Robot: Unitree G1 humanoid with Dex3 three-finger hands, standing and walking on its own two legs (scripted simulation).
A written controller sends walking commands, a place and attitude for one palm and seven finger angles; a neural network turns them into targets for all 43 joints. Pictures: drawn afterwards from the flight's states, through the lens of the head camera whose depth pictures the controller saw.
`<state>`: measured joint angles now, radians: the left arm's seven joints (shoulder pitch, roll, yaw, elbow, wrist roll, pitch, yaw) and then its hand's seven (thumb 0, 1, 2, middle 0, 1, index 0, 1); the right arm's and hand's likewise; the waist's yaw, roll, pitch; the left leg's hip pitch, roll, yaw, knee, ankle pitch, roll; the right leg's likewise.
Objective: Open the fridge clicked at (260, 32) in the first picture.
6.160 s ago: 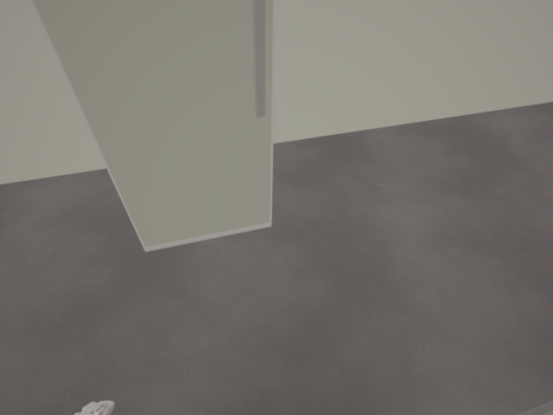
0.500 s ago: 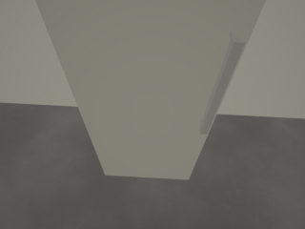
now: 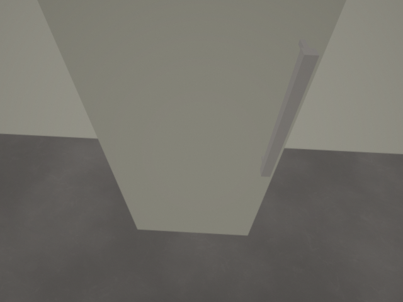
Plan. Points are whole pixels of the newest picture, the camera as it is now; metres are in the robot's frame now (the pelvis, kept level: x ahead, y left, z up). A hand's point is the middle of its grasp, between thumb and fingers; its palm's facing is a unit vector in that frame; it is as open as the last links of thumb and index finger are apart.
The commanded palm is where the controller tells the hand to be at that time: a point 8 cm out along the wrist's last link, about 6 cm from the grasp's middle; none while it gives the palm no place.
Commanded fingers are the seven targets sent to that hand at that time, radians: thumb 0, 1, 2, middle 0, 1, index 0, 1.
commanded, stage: look again from close up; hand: right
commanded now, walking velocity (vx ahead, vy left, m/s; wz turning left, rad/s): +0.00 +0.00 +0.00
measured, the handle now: (280, 120) +0.50 -0.16 +0.09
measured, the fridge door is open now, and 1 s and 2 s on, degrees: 0 0 0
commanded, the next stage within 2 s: raise the hand to about handle height in 0.20 s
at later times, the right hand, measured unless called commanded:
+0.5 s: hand (331, 279) +0.18 -0.22 -0.01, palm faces +0.24 +0.97 -0.07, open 7.6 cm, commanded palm +0.10 -0.27 -0.05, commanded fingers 0.00 -0.64 -0.79 0.22 0.47 0.22 0.47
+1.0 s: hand (347, 294) +0.16 -0.24 +0.00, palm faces +0.00 +1.00 -0.04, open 10.3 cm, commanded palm +0.13 -0.30 +0.01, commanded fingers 0.00 -0.06 -0.54 0.26 0.84 0.26 0.84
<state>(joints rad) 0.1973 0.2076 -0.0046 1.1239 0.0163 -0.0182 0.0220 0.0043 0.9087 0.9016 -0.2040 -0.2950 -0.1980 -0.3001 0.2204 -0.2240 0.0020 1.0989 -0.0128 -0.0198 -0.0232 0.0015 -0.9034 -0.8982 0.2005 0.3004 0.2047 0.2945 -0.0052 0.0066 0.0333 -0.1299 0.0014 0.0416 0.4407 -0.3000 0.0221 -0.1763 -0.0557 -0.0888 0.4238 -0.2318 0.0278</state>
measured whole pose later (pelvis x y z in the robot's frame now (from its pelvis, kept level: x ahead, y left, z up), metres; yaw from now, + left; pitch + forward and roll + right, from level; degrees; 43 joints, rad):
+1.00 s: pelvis -0.06 -0.02 -0.06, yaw -3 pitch +7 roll +3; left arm 0.26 0.20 -0.05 0.59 -0.04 -0.25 0.08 0.01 0.90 0.90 -0.21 -0.30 -0.20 -0.30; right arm 0.29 -0.30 -0.23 0.06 0.32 -0.28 0.37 0.01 -0.28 -0.63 0.25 0.70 0.25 0.69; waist 0.00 -0.03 -0.08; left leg -0.61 0.01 0.11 0.93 -0.45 0.01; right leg -0.72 -0.07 0.01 0.98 -0.39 0.00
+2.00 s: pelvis -0.04 -0.02 -0.01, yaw -3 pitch +1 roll +1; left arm 0.27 0.27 -0.07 0.61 -0.07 -0.25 0.11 0.01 0.90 0.90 -0.21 -0.30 -0.20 -0.30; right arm -0.06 -0.46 -0.45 0.29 0.38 -0.04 0.52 -0.01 0.50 -0.30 0.30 1.20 0.30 1.19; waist -0.03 -0.05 -0.03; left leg -0.27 0.01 0.09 0.59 -0.33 0.00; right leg -0.37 -0.05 -0.03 0.63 -0.27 0.00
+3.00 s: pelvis -0.04 -0.02 -0.01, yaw -2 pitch +2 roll +1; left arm 0.28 0.26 -0.06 0.61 -0.06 -0.21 0.11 0.01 0.90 0.90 -0.21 -0.30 -0.20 -0.30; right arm -0.27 -0.40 -0.36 0.46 0.30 -0.05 0.41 -0.02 0.50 -0.30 0.30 1.20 0.31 1.20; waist 0.00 -0.03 -0.03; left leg -0.31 0.02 0.06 0.59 -0.32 0.00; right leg -0.38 -0.05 -0.05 0.61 -0.26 0.00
